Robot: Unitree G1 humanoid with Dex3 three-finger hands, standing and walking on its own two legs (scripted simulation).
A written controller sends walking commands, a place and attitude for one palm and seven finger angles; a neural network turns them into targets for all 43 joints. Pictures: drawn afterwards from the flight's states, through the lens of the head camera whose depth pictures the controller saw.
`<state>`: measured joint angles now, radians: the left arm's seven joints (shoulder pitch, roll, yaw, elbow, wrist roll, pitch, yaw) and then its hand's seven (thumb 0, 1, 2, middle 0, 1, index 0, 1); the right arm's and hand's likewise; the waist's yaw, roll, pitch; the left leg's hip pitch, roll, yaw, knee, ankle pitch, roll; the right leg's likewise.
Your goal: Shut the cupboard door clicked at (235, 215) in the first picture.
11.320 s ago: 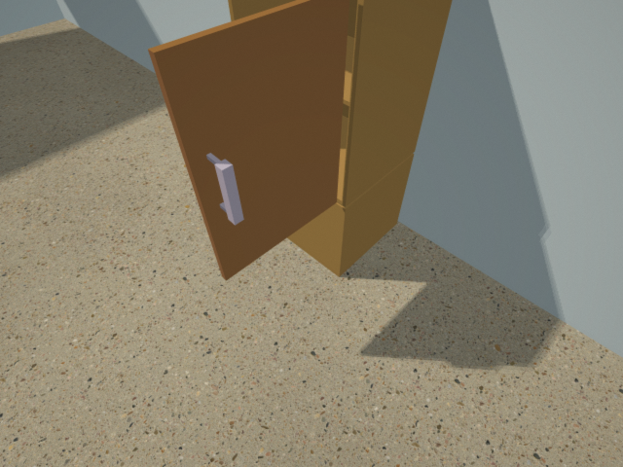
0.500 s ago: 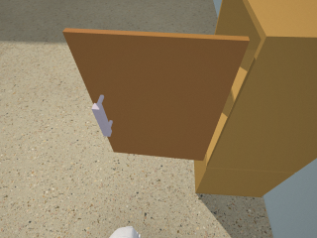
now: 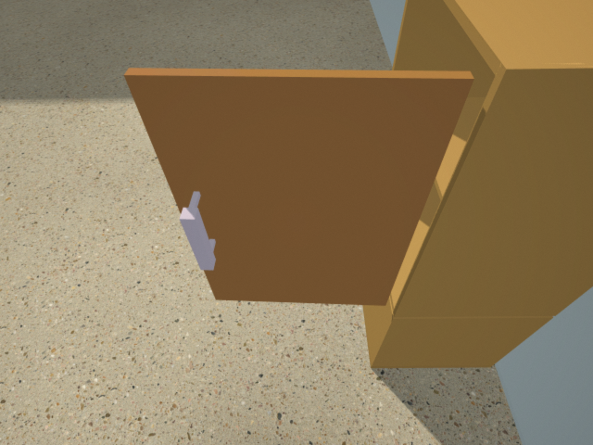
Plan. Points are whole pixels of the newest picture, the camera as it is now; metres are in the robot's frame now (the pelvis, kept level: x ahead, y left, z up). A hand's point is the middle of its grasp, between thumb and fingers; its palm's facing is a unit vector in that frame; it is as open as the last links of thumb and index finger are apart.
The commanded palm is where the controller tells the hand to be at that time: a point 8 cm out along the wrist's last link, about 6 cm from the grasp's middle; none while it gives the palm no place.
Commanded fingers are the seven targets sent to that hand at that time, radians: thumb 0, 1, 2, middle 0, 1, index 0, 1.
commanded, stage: come to a stop and stand still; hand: left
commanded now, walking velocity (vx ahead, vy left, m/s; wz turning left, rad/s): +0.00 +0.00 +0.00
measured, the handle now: (202, 231) +0.46 +0.19 -0.02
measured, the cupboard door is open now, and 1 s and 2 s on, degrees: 87 87 87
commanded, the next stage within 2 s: look again from close up in 1.36 s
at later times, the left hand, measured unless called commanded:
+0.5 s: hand out of the picture +0.04 +0.20 -0.16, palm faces -0.01 -0.98 -0.21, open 7.3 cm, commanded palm none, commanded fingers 0.00 0.90 0.90 -0.20 -0.30 -0.20 -0.30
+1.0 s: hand out of the picture +0.04 +0.21 -0.17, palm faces +0.00 -0.98 -0.18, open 7.4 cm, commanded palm none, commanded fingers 0.00 0.90 0.90 -0.20 -0.30 -0.20 -0.30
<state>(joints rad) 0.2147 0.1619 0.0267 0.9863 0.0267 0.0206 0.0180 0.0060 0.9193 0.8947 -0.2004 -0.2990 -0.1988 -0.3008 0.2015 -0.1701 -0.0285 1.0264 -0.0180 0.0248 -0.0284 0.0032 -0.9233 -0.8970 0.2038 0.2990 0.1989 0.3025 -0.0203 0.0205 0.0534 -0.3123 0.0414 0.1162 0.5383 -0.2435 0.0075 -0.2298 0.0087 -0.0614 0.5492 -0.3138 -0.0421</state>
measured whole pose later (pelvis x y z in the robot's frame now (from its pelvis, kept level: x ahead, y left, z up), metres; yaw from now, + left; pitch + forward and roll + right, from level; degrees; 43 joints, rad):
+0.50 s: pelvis +0.01 +0.02 +0.01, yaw +0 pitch +0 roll +0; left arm 0.28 0.17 -0.01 1.02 0.01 -0.01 0.03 0.01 0.92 0.89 -0.20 -0.30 -0.20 -0.30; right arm 0.29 -0.17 0.01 1.06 -0.02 -0.01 -0.01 0.01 -0.93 -0.90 0.20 0.30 0.20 0.30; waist -0.02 0.01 0.03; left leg -0.24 0.00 0.09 0.48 -0.24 0.04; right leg -0.18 -0.01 -0.05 0.48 -0.30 -0.02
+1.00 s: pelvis +0.04 +0.04 +0.01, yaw -1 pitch +0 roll +0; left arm 0.28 0.17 -0.02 1.09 0.02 -0.01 0.03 0.01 0.91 0.89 -0.20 -0.30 -0.20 -0.30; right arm 0.21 -0.17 0.02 1.11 -0.01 -0.03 -0.03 0.01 -0.92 -0.90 0.20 0.30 0.20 0.30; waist 0.01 -0.02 0.02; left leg -0.17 -0.03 0.11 0.44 -0.26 0.06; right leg -0.11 -0.03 -0.04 0.43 -0.31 0.02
